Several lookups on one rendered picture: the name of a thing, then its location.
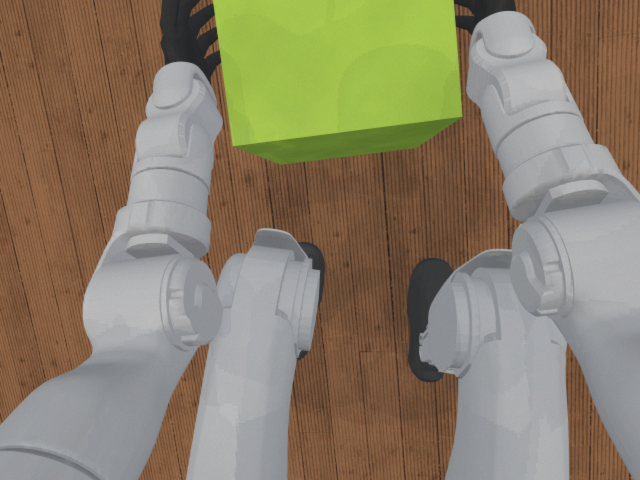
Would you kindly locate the right robot forearm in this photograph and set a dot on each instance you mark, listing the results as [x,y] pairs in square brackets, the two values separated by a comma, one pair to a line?
[536,130]

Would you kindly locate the carton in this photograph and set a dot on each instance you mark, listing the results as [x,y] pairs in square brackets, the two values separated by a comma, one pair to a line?
[309,80]

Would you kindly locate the robot right hand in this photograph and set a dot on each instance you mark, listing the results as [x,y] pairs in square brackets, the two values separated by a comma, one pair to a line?
[481,9]

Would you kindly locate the robot thigh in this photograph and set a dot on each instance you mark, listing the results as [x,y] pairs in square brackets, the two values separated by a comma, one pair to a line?
[512,416]
[241,429]

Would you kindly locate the robot right thigh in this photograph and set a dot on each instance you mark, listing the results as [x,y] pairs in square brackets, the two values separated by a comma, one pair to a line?
[512,416]

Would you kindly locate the left robot forearm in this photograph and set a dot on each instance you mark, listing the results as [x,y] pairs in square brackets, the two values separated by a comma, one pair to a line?
[166,211]

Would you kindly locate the robot left upper arm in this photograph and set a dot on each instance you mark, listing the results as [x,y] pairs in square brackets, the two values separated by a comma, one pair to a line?
[145,319]

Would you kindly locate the robot right upper arm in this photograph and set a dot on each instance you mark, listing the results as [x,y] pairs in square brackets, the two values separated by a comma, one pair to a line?
[580,267]

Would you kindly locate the robot left hand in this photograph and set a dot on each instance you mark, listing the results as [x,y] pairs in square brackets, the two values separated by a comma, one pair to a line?
[179,43]

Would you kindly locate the robot left thigh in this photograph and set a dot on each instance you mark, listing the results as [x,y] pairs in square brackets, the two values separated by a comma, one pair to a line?
[241,429]

